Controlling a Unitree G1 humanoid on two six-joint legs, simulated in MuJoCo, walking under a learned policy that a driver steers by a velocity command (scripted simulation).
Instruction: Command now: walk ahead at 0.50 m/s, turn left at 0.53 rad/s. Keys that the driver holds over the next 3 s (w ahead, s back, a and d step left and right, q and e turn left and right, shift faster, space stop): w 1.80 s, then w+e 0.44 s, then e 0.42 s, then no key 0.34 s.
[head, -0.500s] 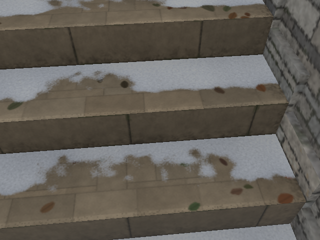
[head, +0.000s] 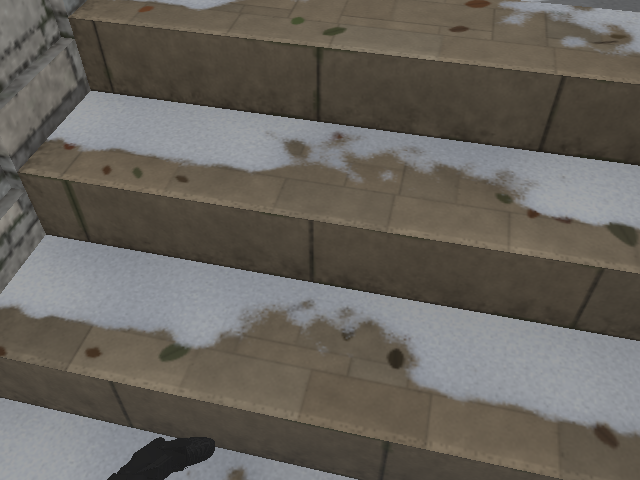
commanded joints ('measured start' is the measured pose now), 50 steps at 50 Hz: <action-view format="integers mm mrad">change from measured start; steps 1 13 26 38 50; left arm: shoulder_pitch -32 121 198 529 152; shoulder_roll -22 132 86 233 -82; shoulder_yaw -26 3 36 63 -19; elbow -64 29 381 415 38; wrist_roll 0 -74 -33 -70 -29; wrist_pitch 40 42 -81 -38 6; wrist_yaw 8 12 -45 29 -32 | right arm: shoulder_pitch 50 73 -194 -271 5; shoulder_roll -14 -174 139 152 132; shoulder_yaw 14 -38 74 84 51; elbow -3 -62 -341 -441 37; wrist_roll -16 61 -9 64 0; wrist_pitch -49 -89 5 44 -58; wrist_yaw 25 -65 -21 12 -13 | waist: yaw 9 143 -125 -85 71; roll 22 229 23 -124 0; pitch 120 -250 167 -149 175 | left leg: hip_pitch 52 390 -675 -76 -76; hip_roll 201 363 120 61 344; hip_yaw -303 -189 -100 251 -168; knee -314 -161 1172 503 -414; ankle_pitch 376 2038 218 -94 85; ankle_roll -68 -8 -39 -14 -7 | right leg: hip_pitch -313 571 439 953 -163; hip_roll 6 141 -73 -215 46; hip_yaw -125 -228 -23 -111 50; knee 100 -1064 -1842 -1867 -98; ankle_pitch -108 -296 -91 1600 -89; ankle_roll -7 -65 -74 -111 -38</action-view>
